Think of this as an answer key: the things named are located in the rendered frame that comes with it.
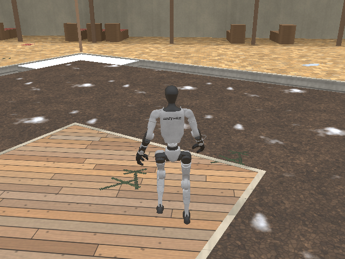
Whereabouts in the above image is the robot right forearm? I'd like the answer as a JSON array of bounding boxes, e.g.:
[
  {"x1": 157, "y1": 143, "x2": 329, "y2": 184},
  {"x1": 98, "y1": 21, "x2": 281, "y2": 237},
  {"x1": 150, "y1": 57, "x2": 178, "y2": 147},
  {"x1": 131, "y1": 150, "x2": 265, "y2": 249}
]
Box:
[{"x1": 195, "y1": 129, "x2": 204, "y2": 146}]

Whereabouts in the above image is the left robot shin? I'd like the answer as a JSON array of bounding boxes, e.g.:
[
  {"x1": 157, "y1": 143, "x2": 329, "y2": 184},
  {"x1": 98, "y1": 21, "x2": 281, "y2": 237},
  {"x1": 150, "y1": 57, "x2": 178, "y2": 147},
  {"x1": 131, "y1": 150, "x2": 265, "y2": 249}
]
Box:
[{"x1": 157, "y1": 170, "x2": 164, "y2": 207}]

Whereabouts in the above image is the left robot upper arm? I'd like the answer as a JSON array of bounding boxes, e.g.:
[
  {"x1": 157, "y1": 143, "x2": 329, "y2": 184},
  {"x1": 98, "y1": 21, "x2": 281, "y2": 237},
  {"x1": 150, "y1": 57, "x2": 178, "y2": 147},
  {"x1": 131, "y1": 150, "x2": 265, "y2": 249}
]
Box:
[{"x1": 146, "y1": 109, "x2": 161, "y2": 140}]

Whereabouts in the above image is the humanoid robot head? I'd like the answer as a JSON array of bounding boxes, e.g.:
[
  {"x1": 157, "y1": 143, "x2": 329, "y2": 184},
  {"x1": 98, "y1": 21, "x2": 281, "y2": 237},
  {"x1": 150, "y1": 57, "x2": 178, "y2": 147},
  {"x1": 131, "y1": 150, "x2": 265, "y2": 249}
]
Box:
[{"x1": 163, "y1": 85, "x2": 181, "y2": 112}]

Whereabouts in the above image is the right robot hand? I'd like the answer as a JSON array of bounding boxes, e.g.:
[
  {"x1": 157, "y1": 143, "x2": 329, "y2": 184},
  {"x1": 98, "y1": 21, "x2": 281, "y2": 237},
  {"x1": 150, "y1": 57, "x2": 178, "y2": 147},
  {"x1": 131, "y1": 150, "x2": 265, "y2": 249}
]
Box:
[{"x1": 192, "y1": 144, "x2": 205, "y2": 153}]

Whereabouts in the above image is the robot left forearm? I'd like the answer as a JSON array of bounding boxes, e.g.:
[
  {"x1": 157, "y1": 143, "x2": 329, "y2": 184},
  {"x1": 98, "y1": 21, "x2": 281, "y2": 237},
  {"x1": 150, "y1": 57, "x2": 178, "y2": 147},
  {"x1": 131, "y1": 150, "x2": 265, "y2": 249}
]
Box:
[{"x1": 138, "y1": 131, "x2": 150, "y2": 155}]

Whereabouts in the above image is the right robot upper arm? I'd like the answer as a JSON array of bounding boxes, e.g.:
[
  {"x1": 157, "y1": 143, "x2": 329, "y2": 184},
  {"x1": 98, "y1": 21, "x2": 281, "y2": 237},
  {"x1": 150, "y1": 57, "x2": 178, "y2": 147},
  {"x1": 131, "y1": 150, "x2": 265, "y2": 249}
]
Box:
[{"x1": 183, "y1": 108, "x2": 200, "y2": 138}]

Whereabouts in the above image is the left robot hand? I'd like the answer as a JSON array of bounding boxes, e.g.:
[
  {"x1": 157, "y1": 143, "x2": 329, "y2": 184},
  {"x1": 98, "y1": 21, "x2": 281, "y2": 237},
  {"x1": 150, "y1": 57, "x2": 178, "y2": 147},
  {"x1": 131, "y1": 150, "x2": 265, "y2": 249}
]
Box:
[{"x1": 136, "y1": 152, "x2": 148, "y2": 166}]

